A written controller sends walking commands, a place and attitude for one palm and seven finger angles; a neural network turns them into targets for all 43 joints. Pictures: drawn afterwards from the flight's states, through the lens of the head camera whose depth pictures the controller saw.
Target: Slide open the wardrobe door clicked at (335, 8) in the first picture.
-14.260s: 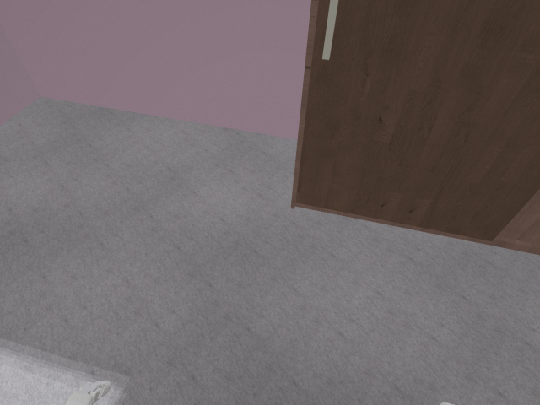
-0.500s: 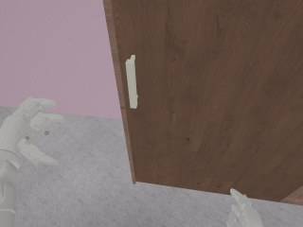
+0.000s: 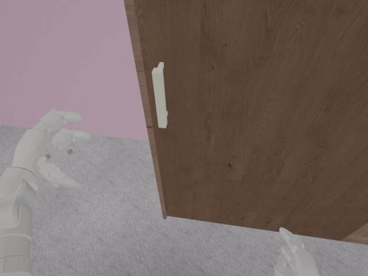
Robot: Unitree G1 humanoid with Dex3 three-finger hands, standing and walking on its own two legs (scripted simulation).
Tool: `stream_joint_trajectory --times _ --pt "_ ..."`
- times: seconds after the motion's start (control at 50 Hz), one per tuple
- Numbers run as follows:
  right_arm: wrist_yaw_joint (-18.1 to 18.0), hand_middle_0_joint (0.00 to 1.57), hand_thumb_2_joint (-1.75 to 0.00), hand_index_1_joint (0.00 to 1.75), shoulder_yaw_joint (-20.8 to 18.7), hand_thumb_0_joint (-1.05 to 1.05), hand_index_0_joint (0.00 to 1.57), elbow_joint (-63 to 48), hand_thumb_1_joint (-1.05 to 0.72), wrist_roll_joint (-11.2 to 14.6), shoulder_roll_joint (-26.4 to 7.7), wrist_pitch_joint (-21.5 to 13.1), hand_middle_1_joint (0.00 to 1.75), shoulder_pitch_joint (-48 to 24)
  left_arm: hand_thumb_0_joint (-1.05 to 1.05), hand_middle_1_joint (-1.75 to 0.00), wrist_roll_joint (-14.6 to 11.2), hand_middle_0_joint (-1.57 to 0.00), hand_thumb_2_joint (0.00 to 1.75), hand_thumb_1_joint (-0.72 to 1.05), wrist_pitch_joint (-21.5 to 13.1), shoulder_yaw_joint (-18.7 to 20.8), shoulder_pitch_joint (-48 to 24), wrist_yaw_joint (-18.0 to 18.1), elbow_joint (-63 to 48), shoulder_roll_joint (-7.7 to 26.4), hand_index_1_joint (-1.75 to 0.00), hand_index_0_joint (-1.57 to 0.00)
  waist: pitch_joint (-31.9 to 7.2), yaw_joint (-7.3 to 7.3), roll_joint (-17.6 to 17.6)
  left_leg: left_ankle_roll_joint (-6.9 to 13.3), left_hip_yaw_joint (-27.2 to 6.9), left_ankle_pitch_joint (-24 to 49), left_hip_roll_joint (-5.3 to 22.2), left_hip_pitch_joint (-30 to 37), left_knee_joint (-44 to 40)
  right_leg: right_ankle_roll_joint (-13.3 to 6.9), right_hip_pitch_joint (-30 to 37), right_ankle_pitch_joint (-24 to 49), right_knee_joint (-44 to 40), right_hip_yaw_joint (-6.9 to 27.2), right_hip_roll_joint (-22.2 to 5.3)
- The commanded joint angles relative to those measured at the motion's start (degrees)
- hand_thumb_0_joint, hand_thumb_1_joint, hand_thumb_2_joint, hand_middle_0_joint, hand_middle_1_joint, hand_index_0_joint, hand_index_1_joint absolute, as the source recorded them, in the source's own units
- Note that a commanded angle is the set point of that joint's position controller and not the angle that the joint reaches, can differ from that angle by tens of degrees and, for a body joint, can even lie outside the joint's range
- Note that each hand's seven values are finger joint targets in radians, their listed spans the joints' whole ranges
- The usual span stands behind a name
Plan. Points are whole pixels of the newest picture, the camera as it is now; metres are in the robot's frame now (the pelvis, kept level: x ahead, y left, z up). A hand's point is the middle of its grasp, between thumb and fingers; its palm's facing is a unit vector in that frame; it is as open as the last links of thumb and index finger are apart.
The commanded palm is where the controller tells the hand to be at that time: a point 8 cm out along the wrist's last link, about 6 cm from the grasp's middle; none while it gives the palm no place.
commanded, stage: move the hooked fingers beside the handle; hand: left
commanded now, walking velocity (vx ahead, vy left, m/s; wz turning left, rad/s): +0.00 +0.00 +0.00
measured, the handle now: (162, 96) +0.52 +0.11 +0.12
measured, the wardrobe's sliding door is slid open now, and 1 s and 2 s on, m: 0.00 0.00 0.00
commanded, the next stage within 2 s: none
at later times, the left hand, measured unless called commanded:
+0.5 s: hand (98, 133) +0.36 +0.22 +0.14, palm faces -0.04 -1.00 -0.03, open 14.0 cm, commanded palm +0.33 +0.27 +0.13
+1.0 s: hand (119, 116) +0.42 +0.20 +0.13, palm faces -0.03 -1.00 -0.01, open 14.0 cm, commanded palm +0.40 +0.25 +0.13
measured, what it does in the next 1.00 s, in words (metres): stands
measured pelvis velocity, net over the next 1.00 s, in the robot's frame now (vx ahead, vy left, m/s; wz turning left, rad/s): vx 0.00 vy -0.01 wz -0.03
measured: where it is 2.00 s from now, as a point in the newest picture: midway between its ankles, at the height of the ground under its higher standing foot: outside the picture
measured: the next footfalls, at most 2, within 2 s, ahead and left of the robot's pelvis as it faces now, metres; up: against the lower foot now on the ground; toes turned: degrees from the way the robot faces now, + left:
none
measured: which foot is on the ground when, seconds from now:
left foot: down 0.00-1.00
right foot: down 0.00-1.00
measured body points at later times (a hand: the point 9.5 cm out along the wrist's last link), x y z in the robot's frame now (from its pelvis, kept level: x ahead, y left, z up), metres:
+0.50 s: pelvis +0.01 +0.00 +0.00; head +0.01 -0.01 +0.45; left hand +0.35 +0.28 +0.14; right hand +0.15 -0.25 -0.09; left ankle +0.00 +0.10 -0.73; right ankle +0.03 -0.10 -0.73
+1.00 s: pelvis +0.00 -0.01 +0.00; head +0.03 -0.01 +0.45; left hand +0.42 +0.25 +0.13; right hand +0.10 -0.27 -0.11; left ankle +0.00 +0.10 -0.73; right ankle +0.03 -0.10 -0.73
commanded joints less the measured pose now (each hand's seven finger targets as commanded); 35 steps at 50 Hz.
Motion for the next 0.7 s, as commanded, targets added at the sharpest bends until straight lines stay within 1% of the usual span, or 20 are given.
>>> stream_joint_trajectory --times 0.0,0.02,0.04,0.06,0.1,0.16,0.18,0.2,0.22,0.26,0.28,0.3,0.36,0.38,0.52,0.54,0.56,0.58,0.62,0.68 --pt "-0.3 0.2 -0.9 0.3 -3.1 0.0 0.2 -9.1 -0.9 0.1 -7.5 -3.1 0.3 -4.3 0.0 -1.2 -1.6 -0.3 0.3 -0.5 -4.3 6.7 -16.4 0.6 -10.3 16.1 -1.2 -0.3 -14.1 -0.21 2.1 0.1 -3.8 12.0 0.1 1.9 -5.6 0.0 5.7 10.6 -3.3 4.4 -0.4" --pt "-0.1 0.2 -0.9 0.3 -3.0 0.0 0.2 -9.0 -0.9 -0.1 -7.7 -2.9 0.3 -4.3 0.0 -1.2 -1.6 -0.3 0.3 -0.5 -3.9 7.0 -15.4 0.7 -8.8 16.4 -1.2 -0.3 -13.1 0.12 0.4 0.2 -3.7 12.2 0.2 1.0 -5.3 -0.1 5.7 11.0 -3.3 4.7 -0.4" --pt "0.0 0.2 -0.9 0.3 -2.9 0.0 0.2 -8.9 -0.9 0.0 -7.6 -2.7 0.3 -4.5 0.0 -1.2 -1.5 -0.3 0.3 -0.5 -3.5 5.6 -16.5 0.7 -7.4 14.9 -1.2 -0.3 -11.3 -0.37 0.8 0.2 -3.4 11.0 0.2 -0.1 -5.7 0.0 4.7 10.2 -3.5 4.7 -0.6" --pt "0.0 0.2 -0.9 0.3 -3.3 0.0 0.2 -8.9 -0.9 0.2 -7.9 -2.5 0.3 -4.1 0.0 -1.2 -1.3 -0.3 0.3 -0.5 -3.3 7.0 -16.8 1.2 -6.5 16.4 -1.2 -0.3 -10.9 -0.31 -0.3 0.2 -3.5 10.6 0.2 -0.7 -5.8 0.1 4.6 9.7 -3.6 4.7 -0.6" --pt "-0.1 0.2 -0.9 0.3 -3.3 0.0 0.2 -9.0 -0.9 0.4 -8.0 -2.3 0.3 -4.0 0.0 -1.2 -0.7 -0.3 0.3 -0.5 -2.8 4.9 -19.3 1.5 -6.0 14.9 -1.2 -0.3 -10.4 -1.0 1.6 0.1 -3.4 9.0 0.3 -0.7 -5.9 0.1 2.9 7.7 -3.6 4.6 -0.7" --pt "0.0 0.2 -0.9 0.3 -3.4 0.0 0.2 -9.5 -0.9 0.3 -7.6 -2.4 0.3 -3.7 0.0 -1.2 -0.2 -0.3 0.3 -0.5 -3.8 3.0 -22.7 2.3 -9.2 13.7 -1.2 -0.3 -14.0 -1.2 3.8 0.1 -3.5 11.8 0.3 2.2 -5.5 -0.1 3.8 10.0 -3.1 4.8 -0.6" --pt "-0.1 0.2 -0.9 0.3 -3.4 0.0 0.2 -9.5 -0.9 0.2 -7.6 -2.4 0.3 -3.3 0.0 -1.2 0.0 -0.3 0.3 -0.5 -4.4 1.9 -24.5 2.6 -10.0 12.9 -1.2 -0.3 -15.2 -1.61 3.4 0.1 -3.6 12.2 0.4 3.0 -5.5 -0.1 3.7 10.3 -2.9 4.7 -0.4" --pt "-0.2 0.2 -0.9 0.3 -3.6 0.0 0.2 -9.3 -0.9 0.1 -7.7 -2.5 0.3 -3.1 0.0 -1.2 -0.1 -0.3 0.3 -0.5 -5.0 2.9 -25.4 3.1 -11.0 13.9 -1.2 -0.3 -16.5 -1.6 3.1 0.1 -3.7 11.9 0.4 3.5 -5.2 0.0 3.8 10.1 -3.0 4.9 -0.4" --pt "-0.2 0.2 -0.9 0.3 -3.5 0.0 0.2 -8.9 -0.9 -0.1 -7.8 -2.3 0.3 -2.9 0.0 -1.2 -0.1 -0.3 0.3 -0.5 -5.5 3.7 -25.0 3.5 -10.2 14.9 -1.2 -0.3 -15.8 -1.63 0.7 0.3 -3.5 12.4 0.6 2.8 -5.0 0.0 4.3 10.7 -3.1 5.0 -0.2" --pt "-0.2 0.2 -0.9 0.3 -3.6 0.0 0.2 -8.4 -0.9 0.0 -7.8 -2.2 0.3 -2.3 0.0 -1.2 -0.2 -0.3 0.3 -0.5 -6.1 4.1 -25.2 3.9 -8.8 14.4 -1.2 -0.3 -15.9 -1.61 1.0 0.2 -3.5 12.5 0.5 2.6 -5.4 0.0 4.7 11.4 -2.9 4.9 -0.3" --pt "-0.2 0.2 -0.9 0.3 -3.6 0.0 0.2 -8.3 -0.9 0.0 -7.8 -2.1 0.3 -2.2 0.0 -1.2 -0.2 -0.3 0.3 -0.5 -6.2 2.6 -25.2 3.9 -8.3 12.7 -1.2 -0.3 -16.4 -1.9 0.1 0.2 -3.4 12.7 0.4 2.7 -5.4 0.1 4.7 11.8 -2.8 4.9 -0.4" --pt "-0.3 0.2 -0.9 0.3 -3.7 0.0 0.2 -8.0 -0.9 0.1 -7.8 -2.0 0.3 -2.1 0.0 -1.2 0.1 -0.3 0.3 -0.5 -5.9 2.4 -25.3 4.2 -6.6 12.7 -1.2 -0.3 -14.8 -1.88 1.2 0.0 -3.4 12.1 0.5 2.1 -5.7 0.0 3.8 11.1 -2.9 4.7 -0.5" --pt "0.0 0.2 -0.9 0.3 -3.8 0.0 0.2 -7.7 -0.9 0.1 -8.0 -1.4 0.3 -1.7 0.0 -1.2 0.9 -0.3 0.3 -0.5 -5.0 2.8 -25.5 4.9 -4.7 13.3 -1.2 -0.3 -14.9 -1.61 0.6 0.1 -3.1 12.7 0.4 1.3 -5.8 0.0 4.5 12.2 -2.8 4.9 -0.6" --pt "0.1 0.2 -0.9 0.3 -3.7 0.0 0.2 -7.9 -0.9 0.2 -7.7 -1.3 0.3 -1.9 0.0 -1.2 1.2 -0.3 0.3 -0.5 -4.7 0.3 -26.1 4.9 -4.9 10.9 -1.2 -0.3 -14.5 -2.02 1.8 0.1 -2.9 12.4 0.4 1.6 -5.8 0.0 3.6 11.8 -2.9 4.8 -0.8" --pt "0.4 0.2 -0.9 0.3 -3.9 0.0 0.2 -7.8 -0.9 -0.2 -8.0 -0.2 0.3 -1.0 0.0 -1.2 1.6 -0.3 0.3 -0.5 -5.6 1.5 -30.0 6.9 -3.6 12.3 -1.2 -0.3 -16.0 -2.17 -1.5 0.3 -2.7 13.0 0.5 0.7 -5.2 0.0 4.8 13.1 -2.5 5.3 -0.6" --pt "0.5 0.2 -0.9 0.3 -3.7 0.0 0.2 -7.8 -0.9 -0.1 -7.8 -0.1 0.3 -1.1 0.0 -1.2 1.6 -0.3 0.3 -0.5 -5.7 0.5 -31.3 7.0 -2.9 11.2 -1.2 -0.3 -15.4 -2.43 -0.4 0.3 -2.6 12.1 0.4 0.3 -5.4 0.0 4.3 12.7 -2.6 5.5 -0.8" --pt "0.4 0.2 -0.9 0.3 -3.8 0.0 0.2 -7.3 -0.9 0.0 -7.9 0.2 0.3 -0.6 0.0 -1.2 2.0 -0.3 0.3 -0.5 -5.9 1.3 -32.5 7.3 -1.7 12.4 -1.2 -0.3 -15.0 -2.8 -0.6 0.3 -2.6 11.2 0.4 0.1 -5.4 0.1 3.7 11.6 -2.8 5.4 -0.7" --pt "0.3 0.2 -0.9 0.3 -3.7 0.0 0.2 -7.1 -0.9 0.0 -7.8 0.3 0.3 -0.6 0.0 -1.2 2.4 -0.3 0.3 -0.5 -6.2 -0.8 -34.9 7.4 -1.2 10.8 -1.2 -0.3 -14.2 -3.51 0.6 0.3 -2.7 10.2 0.3 0.1 -5.4 0.1 2.5 10.6 -2.9 5.5 -0.8" --pt "0.4 0.2 -0.9 0.3 -3.8 0.0 0.2 -6.7 -0.9 -0.1 -8.1 0.6 0.3 0.2 0.0 -1.2 3.0 -0.3 0.3 -0.5 -6.4 -1.0 -36.7 8.0 0.8 11.4 -1.2 -0.3 -14.2 -3.8 -1.4 0.5 -2.8 10.0 0.6 -0.4 -5.2 0.1 2.2 10.2 -2.9 5.5 -0.7" --pt "0.3 0.2 -0.9 0.3 -3.9 0.0 0.2 -6.1 -0.9 -0.1 -8.2 1.0 0.3 1.1 0.0 -1.2 3.6 -0.3 0.3 -0.5 -7.0 -1.4 -40.5 8.3 3.9 11.7 -1.2 -0.3 -16.1 -4.34 -0.1 0.6 -2.6 9.2 0.2 -0.5 -4.7 0.2 2.2 9.9 -2.7 6.0 -0.9"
